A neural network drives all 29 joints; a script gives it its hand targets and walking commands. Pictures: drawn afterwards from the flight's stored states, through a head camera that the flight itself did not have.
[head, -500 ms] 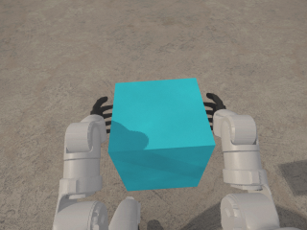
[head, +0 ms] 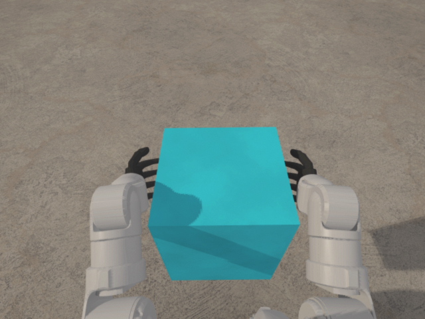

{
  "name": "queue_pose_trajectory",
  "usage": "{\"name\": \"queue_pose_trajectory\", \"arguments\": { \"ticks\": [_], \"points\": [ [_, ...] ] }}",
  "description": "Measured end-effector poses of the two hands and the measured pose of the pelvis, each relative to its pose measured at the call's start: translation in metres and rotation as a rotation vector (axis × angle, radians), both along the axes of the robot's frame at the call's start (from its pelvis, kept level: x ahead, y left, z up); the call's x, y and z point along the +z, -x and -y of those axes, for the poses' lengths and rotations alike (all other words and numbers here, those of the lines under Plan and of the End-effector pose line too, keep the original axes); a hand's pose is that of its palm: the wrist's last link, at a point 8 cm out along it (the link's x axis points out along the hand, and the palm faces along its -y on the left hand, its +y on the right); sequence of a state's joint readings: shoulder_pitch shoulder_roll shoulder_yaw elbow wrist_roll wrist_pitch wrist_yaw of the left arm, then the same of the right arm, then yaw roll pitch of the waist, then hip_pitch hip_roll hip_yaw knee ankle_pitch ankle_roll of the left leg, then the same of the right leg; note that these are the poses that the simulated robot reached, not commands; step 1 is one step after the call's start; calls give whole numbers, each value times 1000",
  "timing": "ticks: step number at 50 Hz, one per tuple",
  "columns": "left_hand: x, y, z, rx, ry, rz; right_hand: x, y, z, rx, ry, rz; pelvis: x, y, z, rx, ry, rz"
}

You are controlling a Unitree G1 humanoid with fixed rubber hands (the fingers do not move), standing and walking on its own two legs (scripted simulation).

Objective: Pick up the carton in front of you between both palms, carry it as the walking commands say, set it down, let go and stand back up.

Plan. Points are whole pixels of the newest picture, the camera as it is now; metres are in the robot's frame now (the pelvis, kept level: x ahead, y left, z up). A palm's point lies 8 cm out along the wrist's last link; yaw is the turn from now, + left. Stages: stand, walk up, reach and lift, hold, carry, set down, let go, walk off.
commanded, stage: carry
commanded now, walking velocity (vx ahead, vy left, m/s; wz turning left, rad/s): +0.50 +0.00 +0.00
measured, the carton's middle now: (220, 208) +0.32 +0.00 +0.01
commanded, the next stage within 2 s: none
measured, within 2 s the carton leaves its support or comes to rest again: neither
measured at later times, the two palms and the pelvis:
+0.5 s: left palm (153, 117) +0.52 +0.14 +0.08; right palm (284, 113) +0.53 -0.16 +0.07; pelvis +0.26 -0.02 -0.01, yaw +2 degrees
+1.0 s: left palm (164, 109) +0.60 +0.13 +0.03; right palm (279, 112) +0.59 -0.17 +0.03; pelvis +0.33 -0.01 -0.03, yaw -1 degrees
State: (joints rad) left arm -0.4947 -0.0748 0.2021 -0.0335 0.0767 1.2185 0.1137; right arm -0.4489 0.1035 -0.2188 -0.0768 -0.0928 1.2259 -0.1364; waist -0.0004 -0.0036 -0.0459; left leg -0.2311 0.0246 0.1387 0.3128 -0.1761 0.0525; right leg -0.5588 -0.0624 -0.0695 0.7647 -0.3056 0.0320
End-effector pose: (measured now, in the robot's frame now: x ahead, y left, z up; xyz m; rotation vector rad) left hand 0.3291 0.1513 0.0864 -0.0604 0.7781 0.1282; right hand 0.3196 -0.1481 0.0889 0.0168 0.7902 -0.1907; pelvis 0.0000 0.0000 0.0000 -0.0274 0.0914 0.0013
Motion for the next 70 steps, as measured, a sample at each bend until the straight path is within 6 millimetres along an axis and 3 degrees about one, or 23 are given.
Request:
{"name": "queue_pose_trajectory", "arguments": {
  "ticks": [6,10,12,20,27,33,39,47,62,70],
  "points": [
    [2,-44,14,49,24,78,0,-50,15,-26,-50,81,-5,-78,15,2,-13,4],
    [-7,-83,30,42,-28,105,-16,-94,30,7,-57,106,-22,-134,29,26,-10,22],
    [-13,-98,33,34,-53,72,-25,-110,34,19,-60,72,-21,-155,33,39,-7,22],
    [-17,-142,22,76,-58,-3,-28,-169,22,78,-45,-2,-5,-220,35,45,-39,33],
    [-7,-206,3,71,-21,115,-9,-229,4,71,-10,116,-19,-282,16,31,-25,66],
    [-4,-253,-2,46,-14,101,-3,-269,-1,54,7,101,-18,-316,9,7,-46,47],
    [-20,-280,6,-1,-34,48,-26,-282,7,22,8,47,-20,-331,6,-4,-43,30],
    [-52,-276,19,-32,-64,30,-58,-273,19,13,10,27,-24,-329,10,-12,-40,32],
    [-71,-260,22,-37,-104,85,-76,-267,22,77,53,81,-24,-301,21,-9,-34,67],
    [-66,-255,29,-36,-98,132,-72,-259,29,60,46,128,-22,-285,25,-8,-30,74]
  ]
}}
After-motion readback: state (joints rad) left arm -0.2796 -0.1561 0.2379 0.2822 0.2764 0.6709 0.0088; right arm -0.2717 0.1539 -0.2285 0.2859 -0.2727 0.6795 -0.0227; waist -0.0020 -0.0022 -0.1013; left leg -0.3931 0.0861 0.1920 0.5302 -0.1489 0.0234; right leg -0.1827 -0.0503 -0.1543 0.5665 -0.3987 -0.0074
